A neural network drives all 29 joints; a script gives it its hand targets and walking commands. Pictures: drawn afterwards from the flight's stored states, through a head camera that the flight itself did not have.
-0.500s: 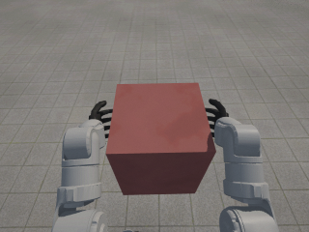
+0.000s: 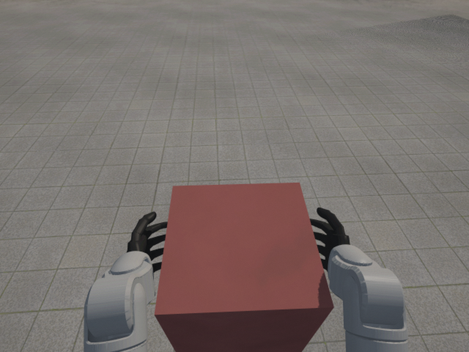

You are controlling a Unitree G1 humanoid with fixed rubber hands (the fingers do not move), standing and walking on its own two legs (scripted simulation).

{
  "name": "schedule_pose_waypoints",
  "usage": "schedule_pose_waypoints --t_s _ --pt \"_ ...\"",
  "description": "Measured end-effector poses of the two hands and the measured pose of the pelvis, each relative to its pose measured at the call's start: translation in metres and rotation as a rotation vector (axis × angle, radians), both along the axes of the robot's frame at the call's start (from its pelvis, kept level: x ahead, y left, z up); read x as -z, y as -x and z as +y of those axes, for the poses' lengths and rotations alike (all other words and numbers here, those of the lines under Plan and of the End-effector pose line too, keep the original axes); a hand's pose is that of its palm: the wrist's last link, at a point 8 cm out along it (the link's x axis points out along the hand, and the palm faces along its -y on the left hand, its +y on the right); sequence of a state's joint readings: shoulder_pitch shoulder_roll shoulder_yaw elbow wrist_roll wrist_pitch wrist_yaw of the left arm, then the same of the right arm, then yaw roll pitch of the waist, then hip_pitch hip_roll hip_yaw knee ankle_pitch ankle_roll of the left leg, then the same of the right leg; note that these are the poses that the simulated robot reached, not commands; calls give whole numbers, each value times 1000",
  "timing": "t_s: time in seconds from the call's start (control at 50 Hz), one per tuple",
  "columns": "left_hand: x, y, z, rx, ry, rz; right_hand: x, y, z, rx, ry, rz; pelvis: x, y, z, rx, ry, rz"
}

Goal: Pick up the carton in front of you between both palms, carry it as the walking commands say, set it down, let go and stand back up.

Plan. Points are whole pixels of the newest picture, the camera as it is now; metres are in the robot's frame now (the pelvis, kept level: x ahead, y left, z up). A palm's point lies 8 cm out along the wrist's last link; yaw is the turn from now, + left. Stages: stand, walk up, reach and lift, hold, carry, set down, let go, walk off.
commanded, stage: carry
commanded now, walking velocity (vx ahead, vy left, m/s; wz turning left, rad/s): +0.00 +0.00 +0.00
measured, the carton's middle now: (238, 275) +0.27 +0.00 +0.03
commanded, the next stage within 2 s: none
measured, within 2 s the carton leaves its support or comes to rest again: neither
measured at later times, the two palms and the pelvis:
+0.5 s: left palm (157, 192) +0.41 +0.15 +0.10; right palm (310, 185) +0.42 -0.15 +0.10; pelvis +0.16 -0.01 +0.00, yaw +2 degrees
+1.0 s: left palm (155, 197) +0.40 +0.15 +0.09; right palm (309, 192) +0.41 -0.15 +0.09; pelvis +0.15 +0.00 +0.00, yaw +1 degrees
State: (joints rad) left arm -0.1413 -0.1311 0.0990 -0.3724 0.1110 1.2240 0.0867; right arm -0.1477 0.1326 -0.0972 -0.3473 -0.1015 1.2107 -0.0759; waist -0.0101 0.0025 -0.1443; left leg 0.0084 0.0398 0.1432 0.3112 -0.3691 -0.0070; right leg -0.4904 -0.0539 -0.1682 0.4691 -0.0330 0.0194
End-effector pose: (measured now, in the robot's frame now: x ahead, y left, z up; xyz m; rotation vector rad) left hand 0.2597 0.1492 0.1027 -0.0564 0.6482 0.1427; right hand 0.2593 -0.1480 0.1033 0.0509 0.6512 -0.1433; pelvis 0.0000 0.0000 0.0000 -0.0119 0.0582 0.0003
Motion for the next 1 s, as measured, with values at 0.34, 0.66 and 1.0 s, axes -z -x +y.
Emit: schedule_pose_waypoints --t_s 0.34,0.66,1.0 --pt "6 -110 -3 -43 -12 40 8 -124 -4 -48 2 39 -3 -121 -15 -33 -2 -25" --pt "15 -162 2 -23 -7 67 16 -169 1 -22 6 66 4 -166 -4 -24 -11 -2" --pt "12 -145 4 -22 -13 60 13 -151 2 -23 10 58 3 -153 -2 -22 -11 -22"
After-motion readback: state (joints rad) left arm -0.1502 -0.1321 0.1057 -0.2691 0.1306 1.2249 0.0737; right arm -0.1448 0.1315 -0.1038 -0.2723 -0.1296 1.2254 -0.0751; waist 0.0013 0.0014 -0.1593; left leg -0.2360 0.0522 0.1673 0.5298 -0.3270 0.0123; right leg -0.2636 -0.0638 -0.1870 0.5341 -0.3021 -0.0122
